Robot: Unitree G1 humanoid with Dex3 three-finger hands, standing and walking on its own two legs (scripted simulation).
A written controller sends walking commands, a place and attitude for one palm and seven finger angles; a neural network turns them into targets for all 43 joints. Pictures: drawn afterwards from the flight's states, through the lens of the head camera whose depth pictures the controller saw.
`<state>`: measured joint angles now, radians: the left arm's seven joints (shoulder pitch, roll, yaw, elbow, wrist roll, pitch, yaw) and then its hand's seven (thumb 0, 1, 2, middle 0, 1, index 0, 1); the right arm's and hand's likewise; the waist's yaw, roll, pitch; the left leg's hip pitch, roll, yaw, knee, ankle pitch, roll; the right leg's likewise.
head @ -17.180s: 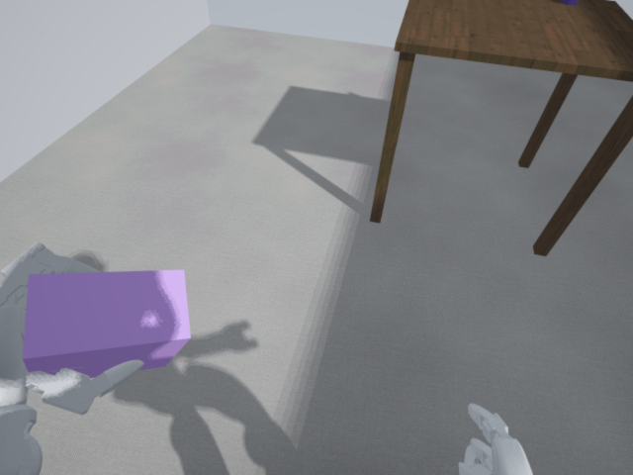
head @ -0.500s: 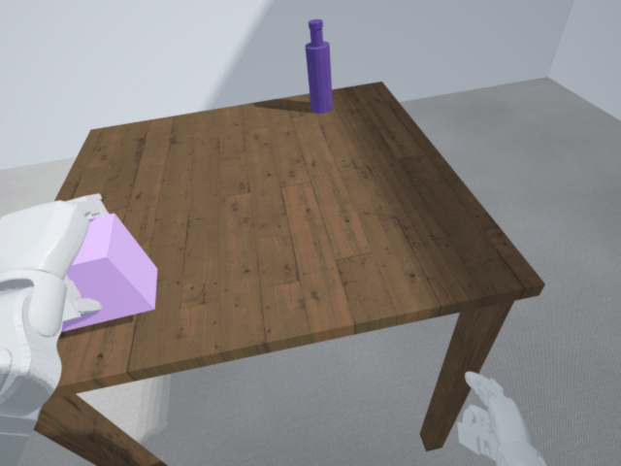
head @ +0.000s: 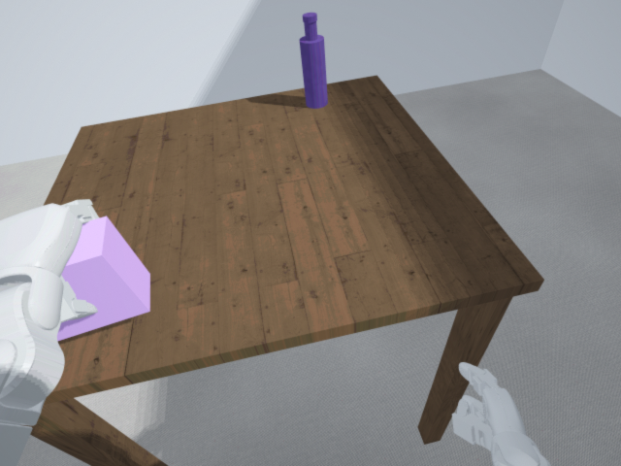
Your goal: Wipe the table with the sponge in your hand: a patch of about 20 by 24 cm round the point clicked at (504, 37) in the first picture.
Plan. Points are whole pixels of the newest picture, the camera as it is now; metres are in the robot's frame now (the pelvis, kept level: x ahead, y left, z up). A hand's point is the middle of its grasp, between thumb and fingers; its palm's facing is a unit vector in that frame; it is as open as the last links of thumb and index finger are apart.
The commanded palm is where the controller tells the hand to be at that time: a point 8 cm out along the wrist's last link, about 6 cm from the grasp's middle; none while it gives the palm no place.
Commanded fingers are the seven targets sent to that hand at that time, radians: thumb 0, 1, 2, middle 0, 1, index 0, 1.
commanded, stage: move the sponge above the wiping area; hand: left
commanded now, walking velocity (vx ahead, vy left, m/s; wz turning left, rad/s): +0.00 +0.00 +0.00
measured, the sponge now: (87, 290) +0.25 +0.34 +0.11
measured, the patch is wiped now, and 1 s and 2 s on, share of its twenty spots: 0.00 0.05 0.05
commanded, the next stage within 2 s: lower the sponge onto the table in 0.84 s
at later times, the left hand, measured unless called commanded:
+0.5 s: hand (68, 283) +0.24 +0.34 +0.15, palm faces +0.01 -0.08 -1.00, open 10.4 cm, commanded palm +0.21 +0.31 +0.23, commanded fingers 0.00 0.10 1.30 -1.20 -1.60 -1.20 -1.60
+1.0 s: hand (103, 293) +0.24 +0.30 +0.13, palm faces -0.05 -0.10 -0.99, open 10.4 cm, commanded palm +0.22 +0.30 +0.23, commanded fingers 0.00 0.10 1.30 -1.20 -1.60 -1.20 -1.60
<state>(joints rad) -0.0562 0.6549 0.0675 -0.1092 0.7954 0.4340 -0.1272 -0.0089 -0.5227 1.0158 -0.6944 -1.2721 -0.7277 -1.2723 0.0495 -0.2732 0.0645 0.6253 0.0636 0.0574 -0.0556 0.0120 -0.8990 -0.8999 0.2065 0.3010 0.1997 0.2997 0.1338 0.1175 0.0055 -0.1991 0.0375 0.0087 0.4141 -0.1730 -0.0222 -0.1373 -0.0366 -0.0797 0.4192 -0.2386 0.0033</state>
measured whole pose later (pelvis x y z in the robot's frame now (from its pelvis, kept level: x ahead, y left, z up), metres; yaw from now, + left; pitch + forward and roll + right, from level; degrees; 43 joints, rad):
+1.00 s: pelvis +0.00 +0.01 +0.00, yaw +0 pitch -2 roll +0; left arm 0.04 0.61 -0.01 -0.20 0.80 0.38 -0.21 -0.01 -0.52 1.02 -0.70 -1.26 -0.73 -1.26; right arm 0.06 -0.29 0.06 0.61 0.05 0.04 -0.06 0.01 -0.90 -0.90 0.21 0.30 0.20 0.30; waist 0.13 0.13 0.00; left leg -0.22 0.02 0.00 0.43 -0.18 -0.01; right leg -0.15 -0.05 -0.08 0.43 -0.25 0.01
